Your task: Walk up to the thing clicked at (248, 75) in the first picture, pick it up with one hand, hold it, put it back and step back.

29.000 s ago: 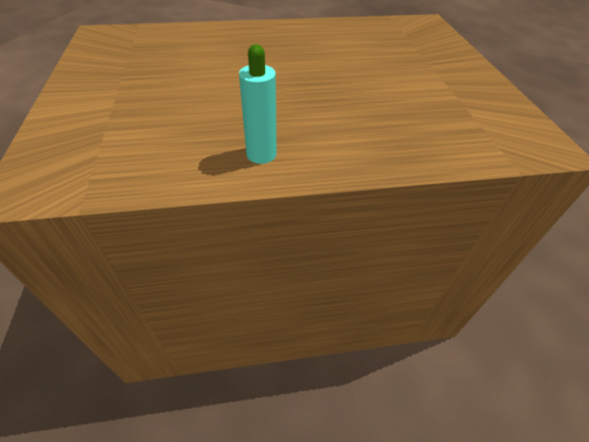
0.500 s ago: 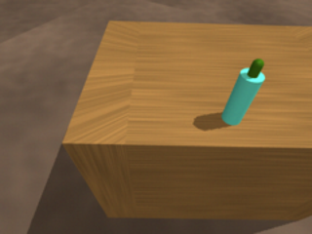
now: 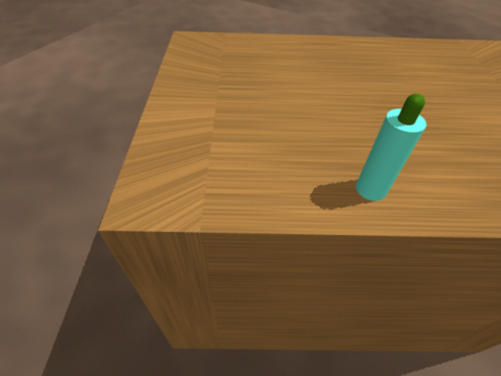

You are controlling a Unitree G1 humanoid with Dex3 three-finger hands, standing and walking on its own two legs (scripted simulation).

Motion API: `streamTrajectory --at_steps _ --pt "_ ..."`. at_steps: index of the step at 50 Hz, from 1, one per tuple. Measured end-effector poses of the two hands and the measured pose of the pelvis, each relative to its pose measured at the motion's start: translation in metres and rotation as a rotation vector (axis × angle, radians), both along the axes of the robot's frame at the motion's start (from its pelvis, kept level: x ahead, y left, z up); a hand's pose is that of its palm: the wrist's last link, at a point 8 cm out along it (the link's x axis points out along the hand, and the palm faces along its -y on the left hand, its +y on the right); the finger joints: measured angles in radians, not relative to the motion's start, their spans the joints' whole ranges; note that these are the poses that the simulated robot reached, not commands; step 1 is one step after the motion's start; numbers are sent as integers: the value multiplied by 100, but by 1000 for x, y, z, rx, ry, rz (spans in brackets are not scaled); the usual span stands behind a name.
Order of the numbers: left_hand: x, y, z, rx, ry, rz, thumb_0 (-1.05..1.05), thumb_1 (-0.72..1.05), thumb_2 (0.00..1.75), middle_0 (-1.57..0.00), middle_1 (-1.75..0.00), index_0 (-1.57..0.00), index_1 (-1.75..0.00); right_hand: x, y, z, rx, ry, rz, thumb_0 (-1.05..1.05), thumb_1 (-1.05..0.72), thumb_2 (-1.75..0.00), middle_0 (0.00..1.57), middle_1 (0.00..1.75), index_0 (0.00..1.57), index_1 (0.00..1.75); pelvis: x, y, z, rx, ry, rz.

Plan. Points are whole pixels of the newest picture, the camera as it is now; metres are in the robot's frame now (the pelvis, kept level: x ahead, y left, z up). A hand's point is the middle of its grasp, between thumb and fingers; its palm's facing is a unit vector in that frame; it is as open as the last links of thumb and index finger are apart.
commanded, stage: step back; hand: right
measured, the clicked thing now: (391, 149) +0.45 -0.22 +0.12
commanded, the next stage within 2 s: none
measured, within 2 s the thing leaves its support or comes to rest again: neither
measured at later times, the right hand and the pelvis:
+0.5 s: hand out of the picture -0.04 -0.24 -0.16, palm faces -0.01 +0.89 -0.45, open 7.4 cm; pelvis -0.09 +0.04 -0.02, yaw -1 degrees
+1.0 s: hand out of the picture -0.12 -0.27 -0.17, palm faces +0.04 +0.92 -0.39, open 7.4 cm; pelvis -0.20 +0.01 -0.02, yaw -5 degrees
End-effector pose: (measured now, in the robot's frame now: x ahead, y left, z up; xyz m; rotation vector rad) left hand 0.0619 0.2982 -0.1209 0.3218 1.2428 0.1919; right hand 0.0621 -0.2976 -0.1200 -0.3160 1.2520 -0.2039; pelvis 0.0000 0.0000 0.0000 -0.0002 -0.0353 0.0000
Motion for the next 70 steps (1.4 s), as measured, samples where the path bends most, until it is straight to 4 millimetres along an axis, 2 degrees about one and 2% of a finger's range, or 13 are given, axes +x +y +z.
streamTrajectory --at_steps 9,14,20,24,27,32,42,46,50,54,58,64,70 --pt "2 13 -5 40 -43 -1 1 90 90 -20 -30 -21 -30 -1 -16 -7 -33 -19 -17 0 -90 -90 20 30 20 30 -27 -1 -14 -5 9 2" --pt "-1 25 -9 52 -75 -46 1 90 90 -20 -30 -21 -30 -12 -16 -6 -69 -32 -8 0 -91 -90 20 30 20 30 -49 12 -21 6 4 -2" --pt "7 50 -28 39 -141 -77 1 90 90 -21 -30 -21 -30 -58 3 -6 -126 -20 2 0 -91 -90 20 30 20 30 -73 38 -38 5 11 -5" --pt "-1 51 -28 29 -138 -75 1 90 90 -20 -30 -21 -30 -100 19 2 -113 41 -24 0 -91 -90 20 30 20 30 -86 41 -28 -12 -2 -18" --pt "-17 48 -24 10 -112 -81 1 90 90 -20 -30 -21 -30 -120 25 8 -112 54 -45 0 -90 -90 20 30 20 30 -95 43 -20 -21 2 -38" --pt "-49 45 -22 6 -49 -104 1 90 90 -20 -30 -21 -30 -137 25 9 -108 10 -65 0 -90 -90 20 30 20 30 -114 42 -17 -23 5 -71" --pt "-101 21 -9 53 -60 -130 1 90 90 -20 -30 -21 -30 -163 -8 -16 -67 -77 -73 0 -90 -90 20 30 20 30 -163 17 -29 -23 -8 -105" --pt "-123 11 6 54 -84 -114 1 90 90 -20 -30 -21 -30 -174 -12 -14 -51 -83 -70 0 -90 -90 20 30 20 30 -180 13 -20 17 -2 -105" --pt "-133 7 15 62 -133 -109 1 90 90 -21 -30 -21 -30 -192 -13 -13 -54 -74 -37 0 -91 -90 20 30 20 30 -199 12 -17 24 11 -85" --pt "-145 9 14 57 -194 -102 1 90 90 -21 -30 -21 -30 -213 -9 -14 -66 -41 3 0 -91 -90 20 30 20 30 -222 14 -20 18 12 -48" --pt "-166 19 0 32 -221 -90 1 90 90 -21 -30 -21 -30 -235 0 -14 -83 -37 35 0 -91 -90 20 30 20 30 -248 21 -29 5 3 -12" --pt "-217 27 -10 6 -152 -42 1 90 90 -20 -30 -21 -30 -275 11 4 -86 -46 36 0 -90 -90 20 30 20 30 -283 23 -21 -16 -14 -23" --pt "-278 28 -13 15 -82 -27 1 90 90 -20 -30 -21 -30 -296 1 16 -107 -95 34 0 -90 -90 20 30 20 30 -319 15 -16 -25 -1 -55"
